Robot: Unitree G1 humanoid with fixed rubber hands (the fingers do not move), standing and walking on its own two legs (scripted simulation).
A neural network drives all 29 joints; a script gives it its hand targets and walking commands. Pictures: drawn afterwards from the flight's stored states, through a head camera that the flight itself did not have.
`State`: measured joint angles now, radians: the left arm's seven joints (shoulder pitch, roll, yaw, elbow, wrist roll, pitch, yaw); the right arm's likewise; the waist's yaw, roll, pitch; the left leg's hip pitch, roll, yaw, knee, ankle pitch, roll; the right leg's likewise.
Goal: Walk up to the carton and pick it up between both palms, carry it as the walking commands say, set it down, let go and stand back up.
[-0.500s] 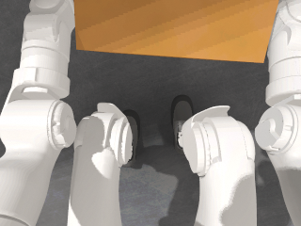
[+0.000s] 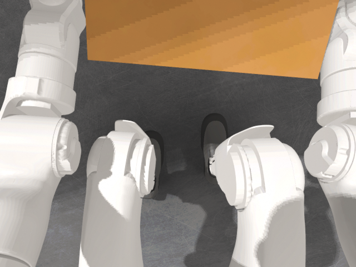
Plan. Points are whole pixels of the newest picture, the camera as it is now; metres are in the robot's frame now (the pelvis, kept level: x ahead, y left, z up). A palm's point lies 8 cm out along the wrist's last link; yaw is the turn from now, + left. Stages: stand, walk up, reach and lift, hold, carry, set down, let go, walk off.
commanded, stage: set down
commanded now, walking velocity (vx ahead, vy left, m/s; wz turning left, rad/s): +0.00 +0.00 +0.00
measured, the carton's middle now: out of the picture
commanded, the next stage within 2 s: let go in 1.36 s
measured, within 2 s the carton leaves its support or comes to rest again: neither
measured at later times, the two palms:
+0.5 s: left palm out of the picture +0.57 +0.17 -0.05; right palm out of the picture +0.52 -0.27 -0.07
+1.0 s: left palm out of the picture +0.57 +0.17 +0.09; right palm out of the picture +0.52 -0.28 +0.07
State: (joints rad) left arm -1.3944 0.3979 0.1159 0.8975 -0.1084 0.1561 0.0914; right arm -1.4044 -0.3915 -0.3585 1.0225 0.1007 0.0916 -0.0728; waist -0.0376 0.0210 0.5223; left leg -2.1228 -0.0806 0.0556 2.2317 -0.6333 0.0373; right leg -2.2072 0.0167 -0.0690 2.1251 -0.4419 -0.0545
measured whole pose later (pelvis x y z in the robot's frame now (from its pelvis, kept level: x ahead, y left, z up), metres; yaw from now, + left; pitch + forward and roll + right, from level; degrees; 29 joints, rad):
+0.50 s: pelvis +0.00 -0.01 +0.05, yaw +1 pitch +26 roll +2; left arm -1.39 0.44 0.12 0.75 -0.16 0.35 0.08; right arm -1.27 -0.42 -0.36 0.66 0.15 0.34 -0.07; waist -0.04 0.02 0.52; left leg -1.90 -0.08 0.06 2.09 -0.65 0.04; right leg -2.00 0.03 -0.05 2.01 -0.47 -0.06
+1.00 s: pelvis +0.00 -0.01 +0.18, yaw +0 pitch +25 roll +4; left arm -1.31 0.46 0.15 0.62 -0.16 0.42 0.02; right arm -1.19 -0.42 -0.36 0.51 0.15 0.42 -0.04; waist -0.04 -0.01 0.52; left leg -1.52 -0.09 0.06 1.62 -0.54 0.03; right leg -1.62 0.05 0.02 1.59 -0.40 -0.06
